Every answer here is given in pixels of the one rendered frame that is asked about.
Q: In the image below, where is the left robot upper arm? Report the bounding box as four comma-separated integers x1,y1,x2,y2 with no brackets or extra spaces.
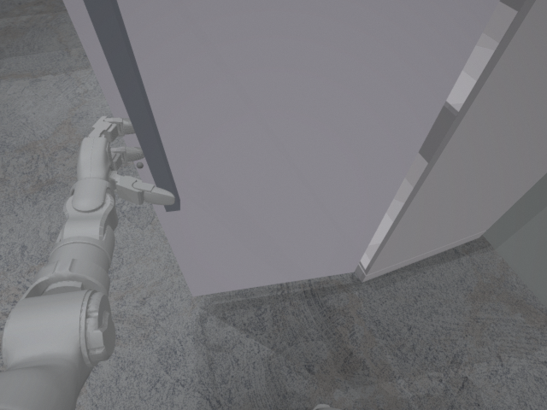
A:
0,290,116,410

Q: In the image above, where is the fridge door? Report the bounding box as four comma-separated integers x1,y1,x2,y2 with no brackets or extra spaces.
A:
62,0,500,296

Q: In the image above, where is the handle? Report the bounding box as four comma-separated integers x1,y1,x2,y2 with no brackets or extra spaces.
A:
83,0,180,212

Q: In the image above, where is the robot left hand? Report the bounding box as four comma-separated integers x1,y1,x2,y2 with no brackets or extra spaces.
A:
77,116,175,205

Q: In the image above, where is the robot left forearm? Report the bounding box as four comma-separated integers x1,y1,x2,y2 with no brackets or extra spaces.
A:
2,179,118,370

